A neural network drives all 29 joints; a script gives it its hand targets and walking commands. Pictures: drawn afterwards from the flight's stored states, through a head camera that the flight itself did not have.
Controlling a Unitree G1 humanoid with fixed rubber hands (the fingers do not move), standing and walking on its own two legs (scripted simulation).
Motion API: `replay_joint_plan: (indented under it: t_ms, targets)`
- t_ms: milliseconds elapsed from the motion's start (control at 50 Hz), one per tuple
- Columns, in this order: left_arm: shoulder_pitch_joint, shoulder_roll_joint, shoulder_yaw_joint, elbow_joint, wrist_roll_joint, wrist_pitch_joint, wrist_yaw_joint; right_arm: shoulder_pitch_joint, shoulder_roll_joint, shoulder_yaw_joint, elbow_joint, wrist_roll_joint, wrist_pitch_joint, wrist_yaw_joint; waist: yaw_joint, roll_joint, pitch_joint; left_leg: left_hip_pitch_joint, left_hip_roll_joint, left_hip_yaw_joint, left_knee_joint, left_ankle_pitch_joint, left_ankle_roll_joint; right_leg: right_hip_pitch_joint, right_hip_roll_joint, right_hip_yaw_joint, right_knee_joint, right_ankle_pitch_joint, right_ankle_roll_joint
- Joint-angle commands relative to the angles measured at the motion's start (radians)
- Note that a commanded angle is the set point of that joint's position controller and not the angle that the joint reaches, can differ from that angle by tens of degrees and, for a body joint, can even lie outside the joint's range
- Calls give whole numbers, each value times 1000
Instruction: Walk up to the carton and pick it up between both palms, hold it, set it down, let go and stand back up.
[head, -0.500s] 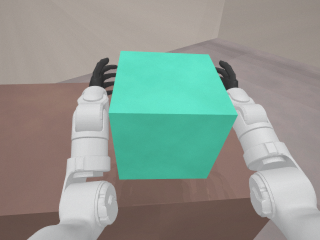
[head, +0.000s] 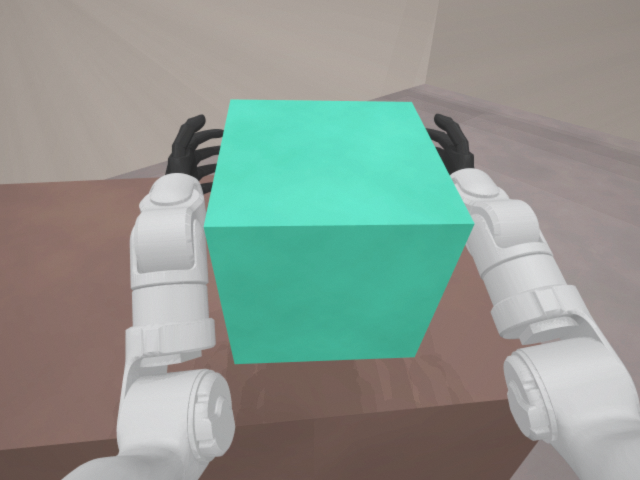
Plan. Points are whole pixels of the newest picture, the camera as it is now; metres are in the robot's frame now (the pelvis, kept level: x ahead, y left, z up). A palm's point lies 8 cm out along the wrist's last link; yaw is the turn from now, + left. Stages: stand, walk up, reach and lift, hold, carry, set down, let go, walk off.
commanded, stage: reach and lift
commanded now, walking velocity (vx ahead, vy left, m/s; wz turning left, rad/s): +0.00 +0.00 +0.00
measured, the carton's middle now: (324, 231) +0.35 +0.00 +0.20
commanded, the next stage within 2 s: hold in 0.12 s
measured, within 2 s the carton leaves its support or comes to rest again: neither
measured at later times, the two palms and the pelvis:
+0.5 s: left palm (180, 168) +0.36 +0.16 +0.28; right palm (462, 161) +0.36 -0.16 +0.28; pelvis -0.01 +0.00 +0.00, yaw +0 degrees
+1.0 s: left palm (179, 172) +0.36 +0.16 +0.28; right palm (460, 164) +0.36 -0.16 +0.28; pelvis +0.00 +0.00 +0.00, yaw +0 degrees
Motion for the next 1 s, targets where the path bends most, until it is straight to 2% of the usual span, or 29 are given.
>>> replay_joint_plan:
  t_ms: [0, 20, 40, 80, 120, 180, 220, 240, 320, 360, 400, 420, 440, 500, 540, 560, 620, 640, 660, 720, 760, 780, 820, 840, 900, 920, 940, 960, 980]
  targets:
    - [-622, -529, -414, -40, -117, -56, -136, -801, 659, 277, -334, 126, -19, 88, 2, 57, -315, 162, -79, -6, -16, 236, -17, -2, 86, 17, -15, 252, 41]
    - [-645, -530, -396, -43, -120, -53, -139, -787, 651, 239, -300, 114, -7, 91, -20, 39, -295, 150, -73, -8, -25, 206, -18, -7, 85, 17, -13, 229, 42]
    - [-647, -520, -387, -76, -126, -55, -145, -782, 677, 265, -321, 116, -6, 91, 10, 23, -331, 147, -73, 4, -25, 226, -13, 20, 84, 17, -10, 248, 45]
    - [-640, -542, -411, -63, -124, -40, -151, -779, 641, 250, -328, 115, -3, 88, -33, 59, -306, 144, -72, -2, -29, 215, -24, 21, 84, 11, -11, 246, 38]
    - [-633, -542, -411, -65, -105, -25, -147, -782, 636, 252, -300, 139, 10, 93, -14, 97, -284, 147, -71, 0, -35, 214, -28, 4, 91, 11, -24, 192, 31]
    - [-648, -505, -381, -84, -116, -26, -149, -823, 662, 263, -346, 132, 15, 89, 1, 29, -336, 151, -73, 6, -20, 224, -7, 19, 87, 15, -12, 246, 49]
    - [-676, -492, -371, -58, -107, -27, -146, -819, 656, 257, -283, 138, 25, 99, 17, 39, -310, 135, -69, 8, -42, 155, -8, -4, 90, 13, -26, 143, 40]
    - [-683, -519, -393, -57, -125, -24, -146, -799, 659, 246, -302, 123, 28, 98, -13, 57, -282, 132, -67, 9, -52, 148, -14, -19, 84, 14, -31, 140, 37]
    - [-726, -548, -415, -55, -129, -20, -142, -828, 629, 236, -269, 131, 27, 110, -11, 102, -304, 105, -56, -4, -56, 141, -35, -10, 98, 12, -13, 115, 19]
    - [-699, -495, -337, -1, -114, -23, -144, -882, 668, 252, -258, 128, 32, 112, 29, 13, -269, 92, -68, 7, -55, 122, 3, -26, 91, 16, -31, 92, 35]
    - [-717, -519, -368, -23, -130, -30, -152, -880, 679, 239, -260, 137, 29, 108, 21, 40, -308, 101, -67, 17, -53, 118, -6, -5, 87, 21, -27, 113, 31]
    - [-748, -533, -376, -14, -133, -28, -150, -864, 658, 210, -245, 113, 28, 108, -12, 54, -315, 86, -68, 10, -57, 113, -11, -5, 86, 13, -20, 119, 32]
    - [-715, -514, -346, -7, -115, -28, -152, -880, 677, 240, -258, 135, 30, 105, 15, 28, -309, 120, -68, 12, -47, 148, -1, -12, 89, 19, -31, 129, 35]
    - [-701, -530, -381, -18, -127, -21, -157, -856, 661, 222, -244, 141, 30, 101, -15, 65, -334, 120, -69, 10, -36, 162, -18, 0, 93, 10, -20, 162, 30]
    - [-737, -527, -379, -50, -145, -36, -157, -885, 686, 256, -310, 144, 28, 98, 3, 39, -366, 121, -75, 8, -28, 200, -9, 13, 85, 16, -14, 210, 47]
    - [-706, -492, -337, 5, -125, -34, -156, -873, 677, 247, -263, 132, 36, 99, 8, 14, -326, 119, -77, 7, -31, 162, 7, -12, 84, 19, -29, 157, 44]
    - [-746, -525, -355, 10, -137, -33, -161, -866, 651, 219, -215, 126, 37, 104, -9, 60, -289, 89, -65, 1, -56, 128, -14, -23, 86, 24, -29, 101, 28]
    - [-726, -515, -347, 2, -117, -26, -159, -850, 675, 224, -212, 129, 37, 99, 0, 31, -297, 90, -72, 8, -48, 161, -7, 12, 88, 18, -24, 151, 40]
    - [-747, -531, -390, -34, -137, -31, -155, -851, 678, 241, -233, 144, 33, 100, -10, 69, -326, 106, -74, 4, -36, 183, -20, 7, 90, 19, -14, 177, 34]
    - [-742, -511, -346, 6, -118, -34, -156, -902, 682, 242, -252, 154, 33, 100, 11, 35, -299, 107, -76, 10, -42, 152, 2, -26, 92, 18, -33, 117, 39]
    - [-712, -518, -354, -39, -124, -34, -158, -879, 689, 263, -291, 164, 22, 95, 15, 24, -358, 146, -78, 8, -26, 230, -3, 16, 92, 15, -23, 205, 46]
    - [-728, -529, -397, -44, -136, -35, -158, -892, 679, 258, -321, 154, 23, 90, -14, 41, -360, 136, -79, 7, -19, 235, -14, 27, 91, 13, -16, 231, 49]
    - [-743, -520, -401, -60, -141, -30, -147, -881, 641, 260, -305, 168, 28, 92, -8, 82, -347, 142, -71, -6, -15, 229, -26, -2, 96, 17, -13, 197, 32]
    - [-696, -503, -362, -39, -115, -22, -148, -840, 642, 239, -251, 155, 43, 93, -9, 78, -292, 122, -74, 3, -31, 215, -26, 0, 92, 18, -19, 188, 35]
    - [-681, -520, -395, -101, -130, -23, -154, -829, 681, 262, -321, 166, 37, 84, -14, 51, -369, 153, -81, 13, -13, 253, -18, 29, 88, 17, -9, 273, 57]
    - [-708, -524, -395, -81, -132, -18, -159, -836, 669, 255, -317, 157, 39, 82, -26, 53, -333, 138, -81, 6, -18, 211, -17, 7, 88, 19, -16, 217, 51]
    - [-688, -503, -364, -71, -129, -27, -159, -832, 684, 257, -311, 155, 45, 85, -7, 22, -311, 125, -79, 10, -29, 204, -6, 18, 84, 25, -24, 214, 52]
    - [-694, -481, -355, -26, -107, -16, -161, -837, 640, 230, -264, 139, 48, 88, -4, 42, -259, 95, -75, 5, -44, 144, -10, -19, 89, 12, -25, 122, 42]
    - [-695, -540, -413, -101, -127, -19, -157, -833, 669, 255, -315, 158, 38, 91, -18, 67, -328, 112, -65, 0, -35, 220, -29, 36, 97, 2, 4, 209, 38]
